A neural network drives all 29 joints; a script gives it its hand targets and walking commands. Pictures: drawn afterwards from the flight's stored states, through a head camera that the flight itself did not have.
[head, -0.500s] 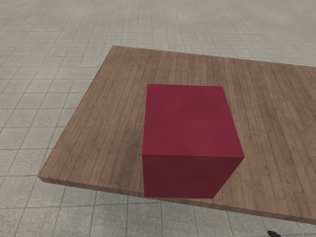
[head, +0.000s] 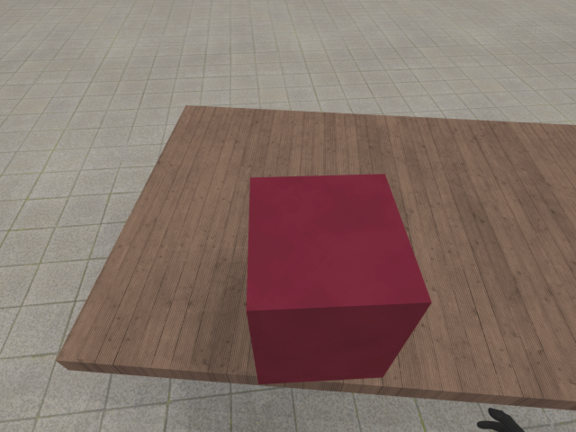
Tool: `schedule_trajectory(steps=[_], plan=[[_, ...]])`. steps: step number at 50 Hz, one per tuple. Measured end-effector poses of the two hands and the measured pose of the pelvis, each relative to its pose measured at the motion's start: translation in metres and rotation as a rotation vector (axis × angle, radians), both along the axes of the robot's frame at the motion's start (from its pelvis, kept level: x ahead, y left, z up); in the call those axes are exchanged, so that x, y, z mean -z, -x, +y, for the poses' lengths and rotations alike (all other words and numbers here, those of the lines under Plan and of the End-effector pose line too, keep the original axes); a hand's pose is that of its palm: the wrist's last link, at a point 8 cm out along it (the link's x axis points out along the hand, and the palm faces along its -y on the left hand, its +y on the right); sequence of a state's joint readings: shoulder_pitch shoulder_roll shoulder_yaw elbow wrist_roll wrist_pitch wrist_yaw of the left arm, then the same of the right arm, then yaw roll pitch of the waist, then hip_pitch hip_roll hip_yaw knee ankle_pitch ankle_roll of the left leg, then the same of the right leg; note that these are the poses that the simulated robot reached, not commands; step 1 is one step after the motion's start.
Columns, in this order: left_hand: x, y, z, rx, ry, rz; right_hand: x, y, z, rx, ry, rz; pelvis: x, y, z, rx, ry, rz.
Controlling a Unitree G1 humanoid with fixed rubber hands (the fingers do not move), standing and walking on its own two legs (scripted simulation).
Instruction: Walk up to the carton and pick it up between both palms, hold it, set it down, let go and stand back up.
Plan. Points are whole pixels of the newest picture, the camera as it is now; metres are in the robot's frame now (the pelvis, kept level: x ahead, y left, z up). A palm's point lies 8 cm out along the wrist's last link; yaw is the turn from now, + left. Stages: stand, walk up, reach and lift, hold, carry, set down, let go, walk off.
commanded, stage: walk up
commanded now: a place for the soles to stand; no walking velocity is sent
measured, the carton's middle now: (319, 282) +0.35 -0.03 +0.01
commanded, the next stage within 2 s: reach and lift in 0.40 s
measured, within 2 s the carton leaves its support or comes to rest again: neither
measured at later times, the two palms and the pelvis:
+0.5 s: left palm out of the picture +0.13 +0.30 -0.11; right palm out of the picture +0.12 -0.31 -0.11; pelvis -0.01 -0.01 -0.01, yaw +0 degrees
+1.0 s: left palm out of the picture +0.14 +0.24 -0.07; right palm out of the picture +0.13 -0.29 -0.06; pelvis -0.02 -0.03 +0.00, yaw -1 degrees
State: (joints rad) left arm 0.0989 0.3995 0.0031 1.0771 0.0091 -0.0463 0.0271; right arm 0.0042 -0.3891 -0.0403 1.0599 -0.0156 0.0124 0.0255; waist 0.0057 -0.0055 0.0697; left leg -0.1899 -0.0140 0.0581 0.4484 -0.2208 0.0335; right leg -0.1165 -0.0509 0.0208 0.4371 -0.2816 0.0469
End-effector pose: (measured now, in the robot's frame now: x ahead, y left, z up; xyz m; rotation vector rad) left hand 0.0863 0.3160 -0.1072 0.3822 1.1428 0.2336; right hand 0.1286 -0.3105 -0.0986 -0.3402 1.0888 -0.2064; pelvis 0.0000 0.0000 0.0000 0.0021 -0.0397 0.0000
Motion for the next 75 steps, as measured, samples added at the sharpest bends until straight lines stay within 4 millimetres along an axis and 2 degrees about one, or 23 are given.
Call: schedule_trajectory(steps=[11,21,24,29,32,37,42,47,57,67,75], plan=[[-0.002,-0.005,-0.007,0.018,0.002,0.007,0.008,0.029,-0.006,0.034,-0.007,0.057,-0.001,-0.001,-0.003,0.009,-0.002,-0.002],[-0.002,-0.008,-0.009,-0.002,0.001,0.015,0.009,0.030,-0.008,0.029,-0.009,0.041,0.000,-0.001,-0.006,0.012,-0.002,0.014],[-0.001,-0.030,-0.012,-0.066,0.004,0.019,0.012,0.012,-0.001,-0.042,-0.029,-0.025,0.008,0.008,-0.009,0.009,0.004,0.033],[-0.008,-0.073,-0.043,-0.008,0.063,-0.073,0.005,-0.019,0.010,-0.101,-0.055,-0.151,0.014,0.017,-0.015,-0.004,0.026,0.016],[-0.014,-0.082,-0.063,0.020,0.095,-0.121,-0.002,-0.019,0.011,-0.106,-0.056,-0.166,0.012,0.018,-0.018,-0.006,0.028,-0.006],[-0.018,-0.073,-0.077,0.013,0.111,-0.146,-0.019,-0.012,0.006,-0.104,-0.048,-0.228,0.007,0.017,-0.023,0.001,0.017,-0.033],[-0.022,-0.058,-0.075,-0.021,0.108,-0.163,-0.028,-0.004,0.004,-0.098,-0.055,-0.251,0.004,0.017,-0.028,0.006,0.007,-0.047],[-0.031,-0.053,-0.072,-0.030,0.109,-0.209,-0.032,0.001,0.013,-0.092,-0.076,-0.280,0.001,0.018,-0.030,0.008,0.001,-0.058],[-0.052,-0.061,-0.079,0.001,0.133,-0.324,-0.042,-0.003,0.038,-0.083,-0.135,-0.378,-0.004,0.017,-0.028,0.017,-0.002,-0.065],[-0.060,-0.067,-0.098,0.010,0.191,-0.439,-0.061,-0.012,0.047,-0.076,-0.159,-0.472,-0.007,0.011,-0.023,0.028,-0.002,-0.053],[-0.070,-0.072,-0.102,0.011,0.210,-0.536,-0.071,-0.021,0.059,-0.070,-0.200,-0.545,-0.008,0.005,-0.020,0.031,-0.001,-0.041]])
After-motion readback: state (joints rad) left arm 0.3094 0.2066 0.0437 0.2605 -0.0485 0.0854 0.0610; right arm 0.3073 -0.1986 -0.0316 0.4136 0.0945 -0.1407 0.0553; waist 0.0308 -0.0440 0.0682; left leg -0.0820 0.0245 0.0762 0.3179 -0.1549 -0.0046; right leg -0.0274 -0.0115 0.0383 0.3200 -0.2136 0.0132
